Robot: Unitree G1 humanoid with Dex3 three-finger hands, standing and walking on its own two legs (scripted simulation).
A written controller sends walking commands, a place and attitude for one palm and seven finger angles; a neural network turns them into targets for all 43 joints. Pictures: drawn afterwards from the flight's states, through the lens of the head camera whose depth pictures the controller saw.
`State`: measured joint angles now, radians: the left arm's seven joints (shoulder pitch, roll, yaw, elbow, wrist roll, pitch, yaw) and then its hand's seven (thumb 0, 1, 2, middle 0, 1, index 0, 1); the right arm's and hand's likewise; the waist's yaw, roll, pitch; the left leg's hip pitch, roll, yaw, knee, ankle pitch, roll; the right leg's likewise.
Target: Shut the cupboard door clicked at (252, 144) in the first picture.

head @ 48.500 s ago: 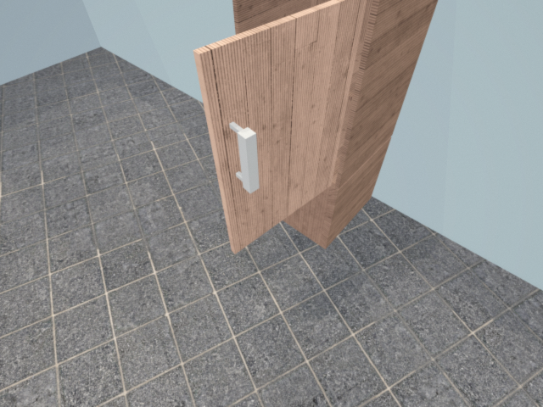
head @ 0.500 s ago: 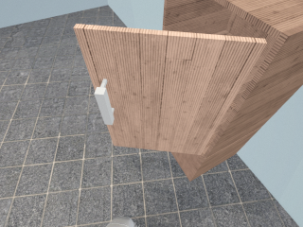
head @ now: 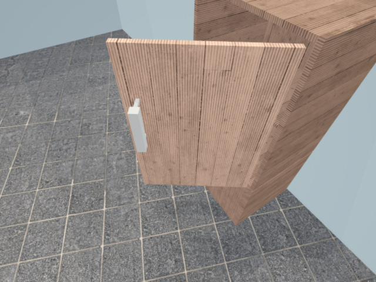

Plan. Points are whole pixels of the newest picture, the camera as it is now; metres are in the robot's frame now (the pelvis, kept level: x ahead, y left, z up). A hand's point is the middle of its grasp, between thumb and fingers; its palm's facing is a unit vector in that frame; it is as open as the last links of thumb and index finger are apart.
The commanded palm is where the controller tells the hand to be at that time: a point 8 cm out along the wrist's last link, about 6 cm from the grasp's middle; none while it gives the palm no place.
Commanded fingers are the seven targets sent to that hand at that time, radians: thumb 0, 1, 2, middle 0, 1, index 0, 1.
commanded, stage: come to a stop and stand still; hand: left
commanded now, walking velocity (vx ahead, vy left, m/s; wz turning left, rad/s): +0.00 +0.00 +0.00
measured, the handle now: (139, 125) +0.50 +0.16 +0.02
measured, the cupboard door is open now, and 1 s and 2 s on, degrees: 55 55 55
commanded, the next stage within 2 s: look again from close up in 0.38 s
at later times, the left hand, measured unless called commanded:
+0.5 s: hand out of the picture -0.06 +0.15 -0.18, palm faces +0.03 -0.99 -0.14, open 7.4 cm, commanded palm none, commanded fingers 0.00 0.90 0.90 -0.20 -0.30 -0.20 -0.30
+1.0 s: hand out of the picture -0.03 +0.20 -0.19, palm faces +0.03 -0.98 -0.18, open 7.4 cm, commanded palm none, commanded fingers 0.00 0.90 0.90 -0.20 -0.30 -0.20 -0.30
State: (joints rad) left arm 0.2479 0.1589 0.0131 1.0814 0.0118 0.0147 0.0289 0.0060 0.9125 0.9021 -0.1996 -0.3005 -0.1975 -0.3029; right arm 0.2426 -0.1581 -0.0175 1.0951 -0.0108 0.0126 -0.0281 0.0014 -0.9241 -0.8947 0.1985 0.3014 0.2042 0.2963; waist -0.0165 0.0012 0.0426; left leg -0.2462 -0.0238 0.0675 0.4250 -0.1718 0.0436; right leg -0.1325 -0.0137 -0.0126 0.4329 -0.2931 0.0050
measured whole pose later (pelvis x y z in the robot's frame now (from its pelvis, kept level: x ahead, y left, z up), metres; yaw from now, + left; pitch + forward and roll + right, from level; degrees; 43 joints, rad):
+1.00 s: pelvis -0.03 +0.02 -0.01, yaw +1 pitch -1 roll -1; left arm 0.35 0.20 -0.01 1.03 0.02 -0.01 0.04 0.01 0.91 0.90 -0.20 -0.30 -0.20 -0.30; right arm 0.26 -0.17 0.00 1.02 -0.01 -0.01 -0.01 0.00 -0.91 -0.89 0.20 0.30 0.20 0.30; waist 0.00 -0.03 -0.01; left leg -0.31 -0.03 0.05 0.49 -0.16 0.07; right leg -0.18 -0.02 -0.03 0.48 -0.28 0.02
